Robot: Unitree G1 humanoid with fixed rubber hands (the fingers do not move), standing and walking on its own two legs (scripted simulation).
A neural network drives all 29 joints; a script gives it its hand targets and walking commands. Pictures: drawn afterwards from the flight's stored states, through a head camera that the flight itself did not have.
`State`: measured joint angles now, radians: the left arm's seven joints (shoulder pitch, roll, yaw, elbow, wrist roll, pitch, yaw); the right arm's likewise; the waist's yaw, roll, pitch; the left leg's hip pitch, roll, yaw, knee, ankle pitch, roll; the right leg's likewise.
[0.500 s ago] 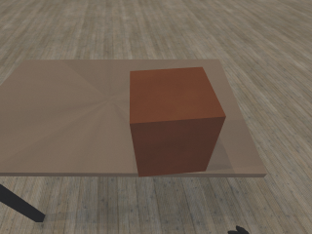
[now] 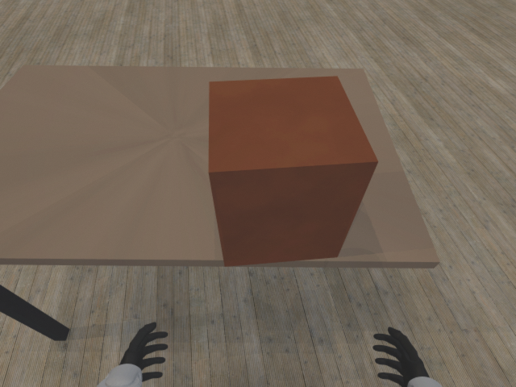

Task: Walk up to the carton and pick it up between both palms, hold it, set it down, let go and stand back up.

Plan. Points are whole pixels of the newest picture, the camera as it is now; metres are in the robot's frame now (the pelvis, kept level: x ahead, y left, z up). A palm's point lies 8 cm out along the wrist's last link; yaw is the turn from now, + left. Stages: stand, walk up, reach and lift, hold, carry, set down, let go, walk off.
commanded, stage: reach and lift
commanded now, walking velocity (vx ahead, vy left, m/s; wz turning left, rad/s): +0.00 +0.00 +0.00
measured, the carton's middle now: (278, 176) +0.45 -0.02 +0.07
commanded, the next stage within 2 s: none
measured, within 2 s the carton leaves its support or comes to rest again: neither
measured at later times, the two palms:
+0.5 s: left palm (123, 368) +0.18 +0.22 -0.04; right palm (431, 370) +0.17 -0.22 -0.03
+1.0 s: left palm (112, 327) +0.22 +0.22 +0.02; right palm (428, 321) +0.22 -0.21 +0.02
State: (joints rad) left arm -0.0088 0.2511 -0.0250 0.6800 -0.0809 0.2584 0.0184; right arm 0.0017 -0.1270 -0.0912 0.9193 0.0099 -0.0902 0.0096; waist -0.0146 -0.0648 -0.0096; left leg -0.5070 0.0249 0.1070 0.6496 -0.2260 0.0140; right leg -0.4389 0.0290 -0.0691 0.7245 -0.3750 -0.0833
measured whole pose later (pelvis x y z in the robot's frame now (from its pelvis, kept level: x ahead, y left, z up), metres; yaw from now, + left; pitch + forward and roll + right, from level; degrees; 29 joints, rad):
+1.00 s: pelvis +0.05 +0.01 +0.03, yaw -3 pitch +0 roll +1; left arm 0.37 0.20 -0.03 0.08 -0.10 0.10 0.07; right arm 0.36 -0.23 0.01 0.23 0.19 -0.11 0.04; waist 0.05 -0.03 -0.03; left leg -0.14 0.01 0.15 0.29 -0.15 0.02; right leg -0.07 0.05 0.00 0.31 -0.24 -0.06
